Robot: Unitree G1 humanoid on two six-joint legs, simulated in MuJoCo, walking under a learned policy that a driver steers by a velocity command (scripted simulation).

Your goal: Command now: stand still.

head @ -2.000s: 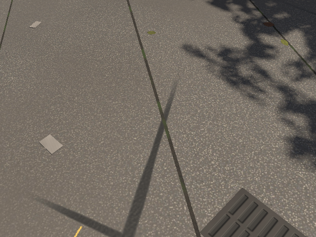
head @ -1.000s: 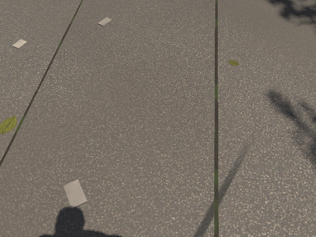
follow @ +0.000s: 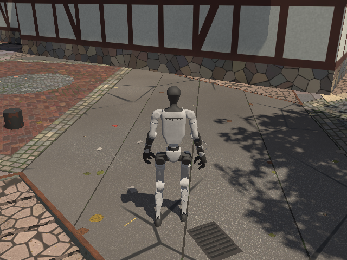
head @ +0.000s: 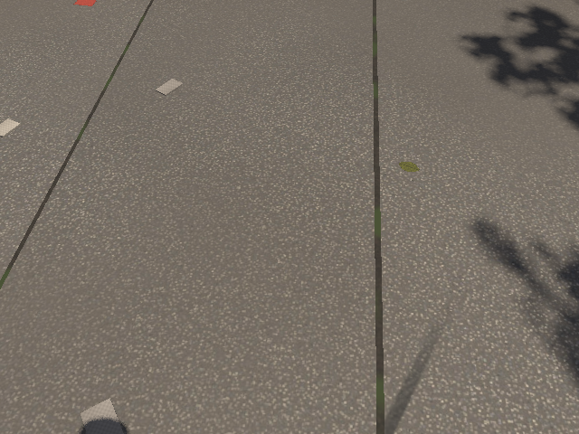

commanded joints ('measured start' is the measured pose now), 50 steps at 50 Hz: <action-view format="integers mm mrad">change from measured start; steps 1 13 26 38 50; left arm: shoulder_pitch -26 26 -105 -45 -16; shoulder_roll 112 134 93 157 101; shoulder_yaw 22 32 35 56 11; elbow -30 33 -62 -89 -3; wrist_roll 0 -12 -41 -33 29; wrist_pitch -6 7 -109 -90 -105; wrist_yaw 8 19 -20 -45 -22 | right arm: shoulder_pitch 35 95 320 263 164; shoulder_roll -94 -64 -99 -146 -16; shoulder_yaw -13 0 -14 -25 -24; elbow -2 61 86 38 -42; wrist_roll -1 7 16 22 10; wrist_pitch -12 -27 -130 -101 -72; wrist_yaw -3 -4 35 30 2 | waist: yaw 1 9 -72 73 -64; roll -12 -37 121 141 -68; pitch -36 0 102 -16 -96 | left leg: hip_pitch -75 -162 269 50 -277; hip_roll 3 -37 299 184 72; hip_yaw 1 53 -428 -37 -42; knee -64 -15 -306 -87 484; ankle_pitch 161 -173 -23 750 13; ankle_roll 16 50 262 141 27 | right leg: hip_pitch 67 13 -702 32 -25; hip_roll -73 -56 -86 10 -235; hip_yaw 83 97 37 -76 72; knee -102 -151 513 27 -272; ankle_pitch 180 -372 -139 150 761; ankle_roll -39 -56 -16 -65 -218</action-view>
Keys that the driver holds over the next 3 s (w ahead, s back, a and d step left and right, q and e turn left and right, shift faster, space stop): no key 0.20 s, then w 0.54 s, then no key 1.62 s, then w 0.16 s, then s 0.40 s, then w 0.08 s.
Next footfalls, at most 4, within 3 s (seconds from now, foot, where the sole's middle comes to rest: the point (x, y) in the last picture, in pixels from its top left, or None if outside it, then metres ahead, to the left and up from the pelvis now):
0.78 right None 0.30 -0.13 -0.77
1.18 left None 0.37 0.10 -0.77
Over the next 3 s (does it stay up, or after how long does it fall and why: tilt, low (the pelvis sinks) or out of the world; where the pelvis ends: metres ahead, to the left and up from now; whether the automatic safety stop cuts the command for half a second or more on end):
stays up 0.32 0.02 0.00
